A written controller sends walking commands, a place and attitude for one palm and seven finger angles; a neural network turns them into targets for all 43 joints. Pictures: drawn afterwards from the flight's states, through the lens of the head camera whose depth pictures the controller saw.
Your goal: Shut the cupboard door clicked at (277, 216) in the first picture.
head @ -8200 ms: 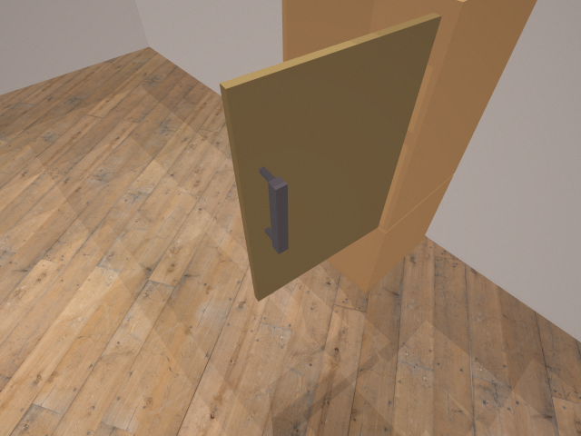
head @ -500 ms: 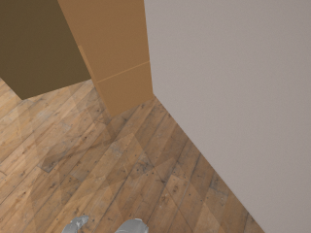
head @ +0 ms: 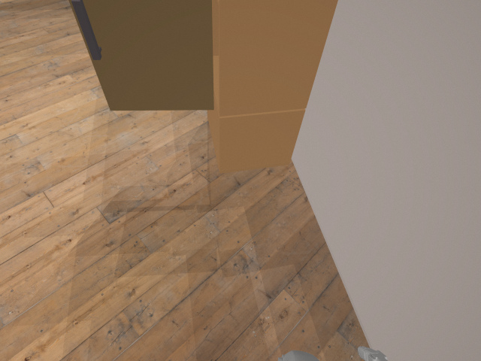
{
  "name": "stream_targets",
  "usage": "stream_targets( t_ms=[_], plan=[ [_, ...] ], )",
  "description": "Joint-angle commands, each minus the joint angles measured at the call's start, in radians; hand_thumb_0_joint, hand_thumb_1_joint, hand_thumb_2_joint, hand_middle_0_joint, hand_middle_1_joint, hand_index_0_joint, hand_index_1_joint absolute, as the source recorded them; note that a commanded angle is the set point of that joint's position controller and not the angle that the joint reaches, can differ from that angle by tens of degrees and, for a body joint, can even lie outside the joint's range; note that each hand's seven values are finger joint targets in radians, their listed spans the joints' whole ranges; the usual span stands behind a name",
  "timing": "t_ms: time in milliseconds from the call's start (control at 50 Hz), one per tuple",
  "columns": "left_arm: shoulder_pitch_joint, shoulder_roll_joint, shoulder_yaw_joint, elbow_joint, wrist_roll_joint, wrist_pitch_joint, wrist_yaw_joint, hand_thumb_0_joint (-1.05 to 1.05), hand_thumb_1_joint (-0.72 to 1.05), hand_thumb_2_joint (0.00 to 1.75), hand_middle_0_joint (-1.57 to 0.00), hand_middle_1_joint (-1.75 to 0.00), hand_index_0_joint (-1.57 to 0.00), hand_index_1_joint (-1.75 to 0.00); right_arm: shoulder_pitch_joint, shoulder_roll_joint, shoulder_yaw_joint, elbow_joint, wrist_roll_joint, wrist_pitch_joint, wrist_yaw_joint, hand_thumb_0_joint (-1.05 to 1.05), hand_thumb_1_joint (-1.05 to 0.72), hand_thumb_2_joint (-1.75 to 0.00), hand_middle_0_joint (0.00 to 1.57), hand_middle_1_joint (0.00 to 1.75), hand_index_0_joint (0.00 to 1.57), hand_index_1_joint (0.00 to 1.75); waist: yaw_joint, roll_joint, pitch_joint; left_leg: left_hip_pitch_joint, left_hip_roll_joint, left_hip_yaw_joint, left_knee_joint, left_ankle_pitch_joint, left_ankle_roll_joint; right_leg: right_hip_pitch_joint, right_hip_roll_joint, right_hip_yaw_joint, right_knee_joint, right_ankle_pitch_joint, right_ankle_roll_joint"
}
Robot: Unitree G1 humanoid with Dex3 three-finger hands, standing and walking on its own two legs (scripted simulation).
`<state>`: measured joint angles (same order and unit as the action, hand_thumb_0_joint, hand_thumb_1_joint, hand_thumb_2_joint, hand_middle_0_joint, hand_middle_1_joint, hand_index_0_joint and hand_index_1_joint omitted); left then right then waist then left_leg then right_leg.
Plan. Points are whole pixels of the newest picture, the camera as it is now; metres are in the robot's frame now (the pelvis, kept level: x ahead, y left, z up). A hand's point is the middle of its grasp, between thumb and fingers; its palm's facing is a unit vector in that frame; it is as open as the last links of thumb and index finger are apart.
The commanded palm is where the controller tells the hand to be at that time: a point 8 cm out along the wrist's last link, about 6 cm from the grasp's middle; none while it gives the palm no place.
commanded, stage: turn to face it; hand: left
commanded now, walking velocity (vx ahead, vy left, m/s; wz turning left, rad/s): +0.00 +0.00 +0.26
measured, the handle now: (89, 28) +0.98 +0.57 +0.00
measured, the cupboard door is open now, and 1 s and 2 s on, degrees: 83 83 83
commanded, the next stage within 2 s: take the last steps up to it in 0.12 s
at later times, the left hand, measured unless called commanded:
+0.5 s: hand out of the picture +0.01 +0.14 -0.15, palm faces +0.23 -0.94 -0.24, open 7.3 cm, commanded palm none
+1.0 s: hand (90, 344) +0.15 +0.29 -0.17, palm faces +0.29 -0.94 -0.18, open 7.3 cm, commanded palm none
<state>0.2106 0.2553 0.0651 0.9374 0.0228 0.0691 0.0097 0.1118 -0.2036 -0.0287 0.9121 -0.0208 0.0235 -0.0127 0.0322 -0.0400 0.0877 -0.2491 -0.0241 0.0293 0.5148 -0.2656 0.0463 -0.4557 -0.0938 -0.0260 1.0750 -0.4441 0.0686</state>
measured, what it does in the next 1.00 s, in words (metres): walks ahead: right foot, then left foot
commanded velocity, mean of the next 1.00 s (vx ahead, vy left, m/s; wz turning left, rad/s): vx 0.24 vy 0.10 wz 0.13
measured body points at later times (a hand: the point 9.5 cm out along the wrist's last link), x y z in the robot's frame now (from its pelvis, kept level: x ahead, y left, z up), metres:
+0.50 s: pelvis +0.03 -0.04 +0.01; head +0.07 -0.06 +0.46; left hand +0.00 +0.19 -0.13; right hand +0.11 -0.29 -0.15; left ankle -0.01 +0.11 -0.65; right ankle +0.00 -0.15 -0.74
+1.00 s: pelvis +0.16 +0.10 +0.01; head +0.18 +0.12 +0.45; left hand +0.13 +0.34 -0.15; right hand +0.26 -0.12 -0.14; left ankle +0.12 +0.15 -0.74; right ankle +0.20 -0.02 -0.65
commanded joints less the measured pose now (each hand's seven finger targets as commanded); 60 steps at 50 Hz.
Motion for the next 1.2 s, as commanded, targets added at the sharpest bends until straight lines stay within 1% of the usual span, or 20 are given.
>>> stream_targets(
  t_ms=[0, 120, 160, 180, 200, 220, 260, 320, 500, 600, 660, 680, 700, 720, 740, 780, 840, 900, 1100, 1180],
  plan=[
    [-0.001, 0.045, 0.003, -0.066, -0.004, -0.027, 0.001, 0.0, 0.9, 0.9, -0.2, -0.3, -0.2, -0.3, 0.067, -0.193, -0.048, -0.03, -0.003, -0.014, -0.012, 0.0, -0.9, -0.9, 0.2, 0.3, 0.2, 0.3, -0.039, 0.154, -0.089, 0.062, 0.255, -0.22, -0.194, 0.375, 0.131, 0.003, 0.011, -0.001, -0.09, 0.029, 0.004],
    [0.024, 0.032, -0.002, -0.063, -0.01, -0.044, 0.004, 0.0, 0.9, 0.9, -0.2, -0.3, -0.2, -0.3, 0.056, -0.191, -0.055, -0.019, -0.006, -0.004, -0.007, 0.0, -0.9, -0.9, 0.2, 0.3, 0.2, 0.3, -0.024, 0.178, -0.113, 0.013, 0.233, -0.264, -0.137, 0.318, 0.115, 0.188, 0.068, -0.033, -0.404, 0.07, -0.012],
    [0.093, 0.055, 0.004, -0.038, -0.01, -0.063, 0.01, 0.0, 0.9, 0.9, -0.2, -0.3, -0.2, -0.3, 0.043, -0.168, -0.053, -0.017, 0.007, -0.006, -0.004, 0.0, -0.9, -0.9, 0.2, 0.3, 0.2, 0.3, 0.011, 0.113, -0.149, -0.044, 0.167, -0.225, -0.034, 0.267, 0.049, 0.355, 0.044, -0.018, -0.653, 0.261, -0.017],
    [0.116, 0.122, 0.015, -0.031, 0.0, -0.078, 0.017, 0.0, 0.9, 0.9, -0.2, -0.3, -0.2, -0.3, 0.06, -0.117, -0.048, -0.021, 0.018, -0.007, 0.003, 0.0, -0.9, -0.9, 0.2, 0.3, 0.2, 0.3, 0.013, -0.058, -0.164, -0.155, 0.074, -0.13, 0.099, 0.077, -0.017, 0.461, -0.112, 0.151, -0.748, 0.336, -0.06],
    [0.117, 0.183, 0.023, -0.031, 0.005, -0.084, 0.02, 0.0, 0.9, 0.9, -0.2, -0.3, -0.2, -0.3, 0.052, -0.065, -0.036, -0.039, 0.018, -0.003, 0.005, 0.0, -0.9, -0.9, 0.2, 0.3, 0.2, 0.3, 0.013, -0.256, -0.12, -0.242, -0.034, -0.035, 0.282, -0.281, -0.067, 0.423, -0.315, 0.345, -0.795, 0.477, -0.172],
    [0.119, 0.187, 0.016, -0.04, 0.001, -0.085, 0.017, 0.0, 0.9, 0.9, -0.2, -0.3, -0.2, -0.3, 0.044, -0.104, -0.046, -0.038, 0.012, 0.012, 0.009, 0.0, -0.9, -0.9, 0.2, 0.3, 0.2, 0.3, 0.025, -0.197, -0.104, -0.229, -0.004, -0.084, 0.448, -0.355, -0.061, 0.311, -0.367, 0.346, -0.828, 0.371, -0.229],
    [0.052, 0.117, 0.015, -0.048, -0.002, -0.091, 0.02, 0.0, 0.9, 0.9, -0.2, -0.3, -0.2, -0.3, 0.049, -0.112, -0.059, 0.005, -0.002, 0.021, 0.016, 0.0, -0.9, -0.9, 0.2, 0.3, 0.2, 0.3, -0.008, -0.187, -0.011, -0.335, 0.029, -0.103, 0.637, -0.198, -0.07, 0.295, -0.278, 0.3, -0.86, 0.249, -0.204],
    [0.085, 0.074, 0.012, -0.035, -0.007, -0.112, 0.013, 0.0, 0.9, 0.9, -0.2, -0.3, -0.2, -0.3, 0.056, -0.09, -0.056, 0.026, -0.004, 0.013, 0.035, 0.0, -0.9, -0.9, 0.2, 0.3, 0.2, 0.3, -0.007, -0.109, -0.025, -0.378, 0.058, -0.077, 0.667, -0.062, -0.087, 0.364, -0.232, 0.157, -0.857, 0.261, -0.164],
    [0.267, 0.064, 0.016, 0.083, 0.004, -0.139, 0.011, 0.0, 0.9, 0.9, -0.2, -0.3, -0.2, -0.3, -0.06, -0.045, -0.037, 0.005, -0.001, -0.001, 0.053, 0.0, -0.9, -0.9, 0.2, 0.3, 0.2, 0.3, 0.052, -0.129, -0.032, -0.457, 0.088, -0.001, 0.435, -0.03, -0.105, 0.555, -0.278, 0.055, -0.859, 0.441, -0.177],
    [0.258, 0.084, 0.016, 0.115, 0.011, -0.136, 0.007, 0.0, 0.9, 0.9, -0.2, -0.3, -0.2, -0.3, -0.116, -0.025, -0.019, -0.014, 0.004, -0.015, 0.067, 0.0, -0.9, -0.9, 0.2, 0.3, 0.2, 0.3, 0.043, -0.171, 0.012, -0.307, 0.071, 0.064, 0.211, -0.026, -0.079, 0.445, -0.281, -0.023, -0.832, 0.468, -0.162],
    [0.22, 0.107, 0.022, 0.12, 0.01, -0.13, 0.006, 0.0, 0.9, 0.9, -0.2, -0.3, -0.2, -0.3, -0.049, -0.039, -0.019, 0.001, 0.006, -0.028, 0.065, 0.0, -0.9, -0.9, 0.2, 0.3, 0.2, 0.3, -0.003, -0.167, 0.012, -0.109, 0.035, 0.106, 0.096, -0.029, -0.049, 0.344, -0.275, -0.063, -0.765, 0.485, -0.141],
    [0.188, 0.11, 0.024, 0.119, 0.008, -0.128, 0.004, 0.0, 0.9, 0.9, -0.2, -0.3, -0.2, -0.3, 0.045, -0.059, -0.026, 0.029, 0.002, -0.035, 0.059, 0.0, -0.9, -0.9, 0.2, 0.3, 0.2, 0.3, -0.056, -0.145, -0.016, 0.054, 0.01, 0.135, 0.021, 0.008, -0.04, 0.26, -0.248, -0.1, -0.681, 0.476, -0.121],
    [0.176, 0.091, 0.019, 0.109, 0.006, -0.125, -0.002, 0.0, 0.9, 0.9, -0.2, -0.3, -0.2, -0.3, 0.191, -0.115, -0.038, 0.07, -0.001, -0.042, 0.047, 0.0, -0.9, -0.9, 0.2, 0.3, 0.2, 0.3, -0.118, -0.03, -0.094, 0.244, 0.018, 0.125, -0.037, 0.002, -0.031, 0.201, -0.196, -0.159, -0.488, 0.471, -0.098],
    [0.204, 0.024, 0.007, 0.087, -0.004, -0.119, -0.009, 0.0, 0.9, 0.9, -0.2, -0.3, -0.2, -0.3, 0.33, -0.231, -0.068, 0.1, -0.014, -0.053, 0.032, 0.0, -0.9, -0.9, 0.2, 0.3, 0.2, 0.3, -0.166, 0.244, -0.195, 0.436, 0.244, -0.191, -0.088, -0.051, 0.045, -0.003, -0.059, -0.216, -0.186, 0.106, -0.05],
    [0.158, -0.009, -0.006, 0.045, -0.004, -0.114, -0.006, 0.0, 0.9, 0.9, -0.2, -0.3, -0.2, -0.3, 0.419, -0.289, -0.081, 0.117, -0.006, -0.049, 0.011, 0.0, -0.9, -0.9, 0.2, 0.3, 0.2, 0.3, -0.186, 0.37, -0.246, 0.457, 0.386, -0.438, -0.239, -0.055, 0.124, -0.154, 0.025, -0.127, 0.074, -0.193, -0.044],
    [0.063, -0.009, -0.009, 0.025, -0.005, -0.111, -0.002, 0.0, 0.9, 0.9, -0.2, -0.3, -0.2, -0.3, 0.309, -0.227, -0.063, 0.095, -0.003, -0.049, -0.003, 0.0, -0.9, -0.9, 0.2, 0.3, 0.2, 0.3, -0.133, 0.156, -0.124, 0.285, 0.393, -0.388, -0.285, -0.062, 0.154, -0.238, -0.046, -0.016, 0.247, -0.063, -0.083],
    [0.129, -0.03, -0.003, 0.083, 0.007, -0.089, -0.012, 0.0, 0.9, 0.9, -0.2, -0.3, -0.2, -0.3, 0.172, -0.1, -0.024, 0.059, 0.0, -0.071, -0.007, 0.0, -0.9, -0.9, 0.2, 0.3, 0.2, 0.3, -0.039, 0.156, 0.0, 0.06, 0.296, -0.176, -0.329, 0.08, 0.098, -0.149, -0.079, 0.012, 0.192, 0.116, -0.071],
    [0.144, -0.039, -0.001, 0.087, 0.004, -0.082, -0.014, 0.0, 0.9, 0.9, -0.2, -0.3, -0.2, -0.3, 0.216, -0.086, -0.02, 0.085, 0.002, -0.095, -0.009, 0.0, -0.9, -0.9, 0.2, 0.3, 0.2, 0.3, -0.011, 0.096, -0.035, 0.109, 0.271, -0.106, -0.34, 0.266, 0.11, -0.148, -0.051, 0.007, 0.132, 0.184, -0.063],
    [-0.115, -0.04, -0.006, -0.023, 0.0, -0.08, -0.025, 0.0, 0.9, 0.9, -0.2, -0.3, -0.2, -0.3, 0.368, -0.065, -0.01, 0.157, -0.007, -0.104, -0.019, 0.0, -0.9, -0.9, 0.2, 0.3, 0.2, 0.3, -0.048, 0.068, 0.029, 0.284, 0.279, -0.046, -0.329, 0.548, 0.109, -0.246, -0.013, -0.024, -0.17, 0.285, -0.082],
    [-0.195, -0.045, -0.021, -0.059, -0.003, -0.092, -0.026, 0.0, 0.9, 0.9, -0.2, -0.3, -0.2, -0.3, 0.434, -0.074, -0.003, 0.201, -0.014, -0.099, -0.022, 0.0, -0.9, -0.9, 0.2, 0.3, 0.2, 0.3, -0.075, 0.069, 0.03, 0.334, 0.282, -0.012, -0.249, 0.714, 0.102, -0.153, 0.027, -0.07, -0.338, 0.225, -0.118]
  ],
)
